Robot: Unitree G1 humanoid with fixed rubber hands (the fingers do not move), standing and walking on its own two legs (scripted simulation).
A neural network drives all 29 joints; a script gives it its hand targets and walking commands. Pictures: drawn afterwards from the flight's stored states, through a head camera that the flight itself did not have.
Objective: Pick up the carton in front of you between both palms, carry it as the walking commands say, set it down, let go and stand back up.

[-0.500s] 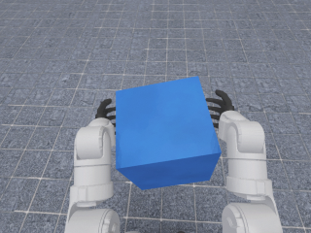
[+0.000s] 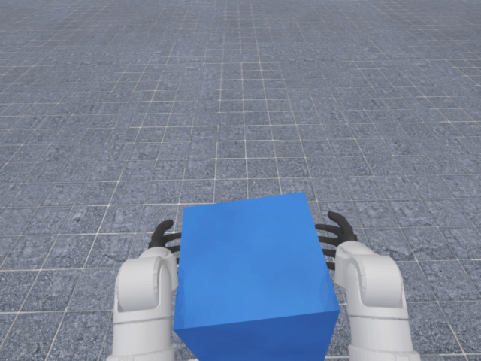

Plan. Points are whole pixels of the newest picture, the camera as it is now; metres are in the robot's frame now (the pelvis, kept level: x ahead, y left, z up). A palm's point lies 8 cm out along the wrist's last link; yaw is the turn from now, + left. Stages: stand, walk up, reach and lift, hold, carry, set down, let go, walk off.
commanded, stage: carry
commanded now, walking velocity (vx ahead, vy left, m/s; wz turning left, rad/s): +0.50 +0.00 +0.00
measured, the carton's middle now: (255, 287) +0.27 -0.01 -0.02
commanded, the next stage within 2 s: none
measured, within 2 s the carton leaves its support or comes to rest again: neither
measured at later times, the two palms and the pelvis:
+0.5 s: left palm (184, 139) +0.56 +0.13 +0.09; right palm (311, 130) +0.59 -0.16 +0.09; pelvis +0.30 -0.04 +0.01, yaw +3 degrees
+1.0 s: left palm (182, 80) +0.90 +0.17 +0.08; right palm (276, 76) +0.89 -0.12 +0.08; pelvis +0.62 +0.02 +0.00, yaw +1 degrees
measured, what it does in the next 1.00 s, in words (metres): walks ahead: right foot, then left foot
